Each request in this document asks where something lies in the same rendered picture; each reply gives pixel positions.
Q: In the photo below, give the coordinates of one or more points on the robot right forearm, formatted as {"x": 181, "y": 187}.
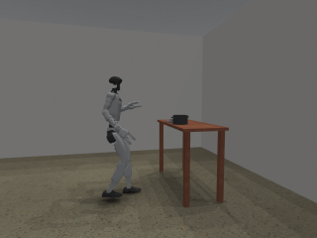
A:
{"x": 109, "y": 118}

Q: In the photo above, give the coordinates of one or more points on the left robot foot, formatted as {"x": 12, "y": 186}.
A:
{"x": 131, "y": 189}

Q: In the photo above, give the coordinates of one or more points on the right robot upper arm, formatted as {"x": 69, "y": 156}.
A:
{"x": 108, "y": 102}

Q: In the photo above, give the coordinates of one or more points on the table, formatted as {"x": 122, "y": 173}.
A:
{"x": 196, "y": 126}

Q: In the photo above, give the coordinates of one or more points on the left robot shin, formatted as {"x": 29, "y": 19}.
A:
{"x": 128, "y": 174}

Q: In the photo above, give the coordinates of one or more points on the pot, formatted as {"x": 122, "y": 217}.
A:
{"x": 180, "y": 119}

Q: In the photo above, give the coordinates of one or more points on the robot left forearm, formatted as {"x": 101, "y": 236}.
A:
{"x": 124, "y": 108}

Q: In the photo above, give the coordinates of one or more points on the robot left hand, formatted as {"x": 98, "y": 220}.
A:
{"x": 132, "y": 106}

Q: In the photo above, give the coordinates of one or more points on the robot right hand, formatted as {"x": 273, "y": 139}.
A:
{"x": 125, "y": 135}

